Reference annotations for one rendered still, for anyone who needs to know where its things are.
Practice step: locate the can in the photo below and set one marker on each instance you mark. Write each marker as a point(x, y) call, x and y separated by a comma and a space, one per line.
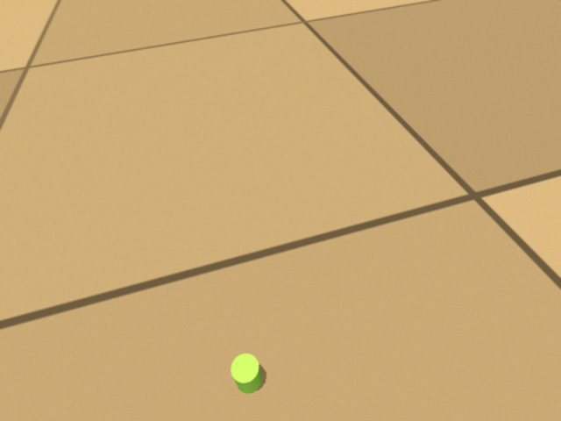
point(246, 373)

